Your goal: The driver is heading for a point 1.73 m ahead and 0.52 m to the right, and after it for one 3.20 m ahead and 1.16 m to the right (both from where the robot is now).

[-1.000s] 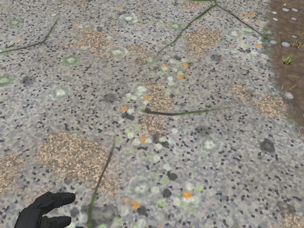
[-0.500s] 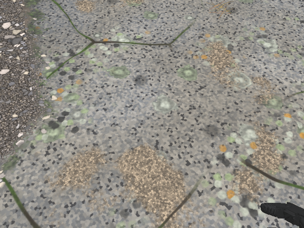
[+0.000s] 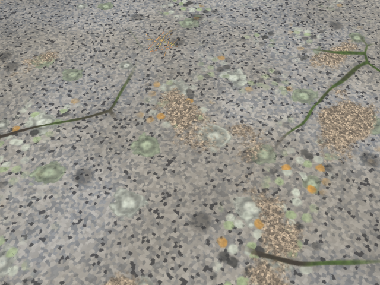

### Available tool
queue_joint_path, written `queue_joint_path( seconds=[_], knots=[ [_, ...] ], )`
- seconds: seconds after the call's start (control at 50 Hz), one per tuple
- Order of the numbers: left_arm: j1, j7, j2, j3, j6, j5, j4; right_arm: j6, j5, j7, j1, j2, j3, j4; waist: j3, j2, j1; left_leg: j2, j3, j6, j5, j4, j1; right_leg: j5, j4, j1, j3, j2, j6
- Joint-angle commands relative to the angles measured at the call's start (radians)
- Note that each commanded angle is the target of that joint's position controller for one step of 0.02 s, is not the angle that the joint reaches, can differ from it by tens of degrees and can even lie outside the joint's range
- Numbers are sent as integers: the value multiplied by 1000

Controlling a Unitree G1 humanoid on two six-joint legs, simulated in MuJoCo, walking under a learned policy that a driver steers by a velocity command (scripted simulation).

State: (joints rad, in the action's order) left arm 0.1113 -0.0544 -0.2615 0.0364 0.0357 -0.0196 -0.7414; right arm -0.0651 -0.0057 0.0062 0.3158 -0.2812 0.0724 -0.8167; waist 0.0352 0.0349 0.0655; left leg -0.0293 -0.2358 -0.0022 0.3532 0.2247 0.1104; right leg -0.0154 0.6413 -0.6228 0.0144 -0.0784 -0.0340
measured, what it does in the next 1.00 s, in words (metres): walks ahead, turning right: right foot, then left foot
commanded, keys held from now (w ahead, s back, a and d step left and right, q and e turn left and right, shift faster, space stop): w+e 0.84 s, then w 0.16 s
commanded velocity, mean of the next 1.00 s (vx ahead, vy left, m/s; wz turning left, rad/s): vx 0.50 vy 0.00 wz -0.54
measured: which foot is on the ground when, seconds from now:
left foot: down 0.00-0.08, up 0.10-0.52, down 0.54-1.00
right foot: up 0.00-0.04, down 0.06-0.54, up 0.56-1.00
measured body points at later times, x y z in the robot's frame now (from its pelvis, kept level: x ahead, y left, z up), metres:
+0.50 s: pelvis +0.29 -0.03 +0.01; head +0.32 -0.05 +0.45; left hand +0.42 +0.24 -0.10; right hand +0.45 -0.32 -0.07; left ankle +0.49 +0.06 -0.71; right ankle +0.17 -0.10 -0.73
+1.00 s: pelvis +0.54 -0.11 +0.00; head +0.56 -0.14 +0.45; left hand +0.86 -0.06 -0.07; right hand +0.38 -0.36 -0.12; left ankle +0.49 +0.06 -0.73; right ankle +0.60 -0.32 -0.70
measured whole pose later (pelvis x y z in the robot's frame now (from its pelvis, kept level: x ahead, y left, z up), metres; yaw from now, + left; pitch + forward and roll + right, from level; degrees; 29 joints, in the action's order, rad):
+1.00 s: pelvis +0.54 -0.11 +0.00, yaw -34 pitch +2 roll +2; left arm 0.08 -0.04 -0.27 0.05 0.03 -0.02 -0.60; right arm -0.07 -0.02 -0.01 0.35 -0.30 0.07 -0.87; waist 0.04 0.03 0.10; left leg 0.01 -0.19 0.02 0.33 0.23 0.08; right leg -0.07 0.64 -0.61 -0.02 -0.07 -0.03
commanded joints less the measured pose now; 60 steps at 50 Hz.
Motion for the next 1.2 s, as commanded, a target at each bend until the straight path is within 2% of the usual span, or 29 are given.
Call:
queue_joint_path(
  seconds=[0.02,0.06,0.08,0.1,0.12,0.14,0.16,0.2,0.26,0.36,0.44,0.52,0.54,0.56,0.58,0.6,0.62,0.64,0.7,0.9,0.98,1.02,1.06,1.08,1.1,1.12,1.14,1.16,1.2],
  knots=[
    [-39,-13,-109,35,9,-1,104,16,-12,17,-22,-204,53,46,-3,-115,-50,313,44,-119,-974,130,27,-138,-6,45,76,65,-58],
    [212,1,-192,85,2,-5,50,30,-16,26,-49,-205,48,56,-144,-102,-194,259,6,-68,-1051,488,-86,-121,-73,405,93,147,-123],
    [345,24,-286,117,-10,-8,27,19,8,28,-18,-153,27,74,-238,44,-230,200,6,-20,-654,806,-339,-90,-98,702,-158,2,-188],
    [283,25,-348,122,-2,-14,58,-12,20,11,48,-37,-11,123,-342,260,-115,-38,148,45,203,1164,-763,-287,-250,996,-753,-230,-399],
    [295,18,-261,95,11,-6,75,-52,-11,-7,-48,-128,3,130,-392,109,-190,4,354,13,206,1210,-865,-355,-350,1017,-823,-249,-375],
    [270,19,-214,83,22,3,72,-71,-43,-16,-129,-150,7,159,-258,62,-189,47,345,-13,129,1167,-908,-309,-356,914,-676,-219,-330],
    [211,18,-194,76,30,1,75,-80,-30,-10,-143,-134,3,160,-150,-37,-136,92,337,-19,55,1062,-881,-190,-357,757,-557,-174,-295],
    [126,28,-146,59,34,14,102,-66,9,-4,-126,-147,15,146,-93,-15,-73,136,337,-3,-13,939,-758,1,-382,569,-432,-114,-273],
    [125,43,-167,65,36,9,105,-37,21,-3,-112,-114,10,146,-68,-11,-50,132,306,47,-65,814,-714,136,-416,451,-348,-82,-278],
    [181,68,-197,75,20,-1,83,-34,17,-9,-293,-62,-15,191,-30,33,-115,65,280,86,-380,437,-639,31,-402,356,-252,8,-200],
    [242,72,-195,76,8,-9,59,-50,-2,-24,-367,-94,-6,215,-31,52,-142,33,309,70,-418,300,-590,-75,-338,419,-345,-28,-175],
    [213,76,-175,75,-2,-3,66,-69,-3,-27,-244,-143,21,185,-60,95,-60,29,305,2,-303,223,-435,-41,-191,477,-429,-39,-132],
    [211,72,-133,60,0,2,74,-75,9,-20,-139,-174,36,167,-142,71,-9,80,337,-39,-291,219,-253,-24,-43,434,-387,14,-100],
    [240,70,-71,36,2,23,92,-73,19,-11,8,-229,49,155,-291,-70,34,261,525,-96,-216,227,7,-242,246,303,-286,92,-59],
    [370,69,-47,27,11,-17,125,-59,26,-22,58,-289,63,117,-356,-424,-40,448,1018,-249,68,99,232,-605,532,-48,-194,188,-8],
    [345,74,-159,46,9,-26,88,-56,5,-26,13,-182,41,142,-258,-265,-14,435,1021,-224,264,58,166,-539,645,-147,-222,104,8],
    [238,72,-202,60,4,-17,101,-49,2,-20,-27,-131,27,148,-145,-174,10,393,843,-182,200,54,53,-445,661,-164,-190,74,15],
    [193,73,-189,60,0,-6,108,-44,12,-18,-68,-117,19,151,-90,-105,-6,350,717,-164,51,43,-56,-377,642,-128,-165,41,22],
    [174,59,-136,60,-7,-10,125,-47,18,-11,-98,-84,9,125,-32,-150,-41,276,499,-156,-165,-19,-198,-293,548,-52,-143,-19,27],
    [-37,24,-48,24,2,0,195,-34,1,-7,-35,-163,28,39,24,-83,12,264,181,-168,-430,-79,-169,18,101,-36,-45,-12,32],
    [-116,7,-64,25,9,-2,232,-14,-24,-13,23,-198,35,-8,56,-92,12,313,165,-160,-524,-48,-67,-66,-28,-5,-8,22,-13],
    [-71,6,-99,41,10,9,230,-2,-35,-10,22,-223,39,-25,8,-124,-43,320,151,-144,-824,66,-32,-151,-73,121,30,70,-51],
    [209,23,-182,88,8,15,146,4,-35,-4,16,-199,20,-37,-156,-112,-203,250,107,-92,-900,404,-189,-54,-136,569,35,92,-108],
    [367,44,-280,110,1,31,117,-5,-4,-9,36,-110,-13,-2,-314,56,-234,158,98,-41,-452,772,-512,-38,-111,940,-286,-161,-196],
    [352,44,-301,101,7,30,127,-26,-7,-19,118,-51,-36,-3,-465,200,-168,11,269,-14,255,1028,-725,-138,-248,1055,-708,-354,-315],
    [316,39,-209,79,16,28,127,-33,-42,-24,21,-167,-1,-2,-364,83,-206,59,361,-20,223,1098,-811,-178,-288,960,-613,-321,-267],
    [258,38,-180,67,23,22,116,-36,-54,-26,-46,-172,3,26,-205,86,-178,102,331,-26,133,1064,-849,-124,-313,814,-434,-279,-226],
    [198,35,-146,58,29,19,106,-34,-39,-19,-69,-152,2,21,-138,38,-139,141,318,-21,49,1005,-820,-85,-344,693,-334,-228,-194],
    [124,32,-96,47,48,27,102,-6,-28,-16,-13,-127,7,-5,-82,75,-75,180,328,-4,-71,954,-715,-43,-427,537,-197,-175,-167]
  ],
)
Next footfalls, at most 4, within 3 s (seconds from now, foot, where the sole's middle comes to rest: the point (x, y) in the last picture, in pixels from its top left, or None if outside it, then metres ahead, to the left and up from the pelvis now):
0.06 right None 0.21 -0.11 -0.77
0.54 left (179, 268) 0.52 0.04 -0.77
1.06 right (280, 231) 0.64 -0.34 -0.77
1.60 left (247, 151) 1.02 -0.28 -0.77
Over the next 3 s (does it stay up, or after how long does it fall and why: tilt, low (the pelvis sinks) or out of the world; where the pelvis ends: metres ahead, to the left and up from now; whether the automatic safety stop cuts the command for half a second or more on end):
stays up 1.57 -0.38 0.01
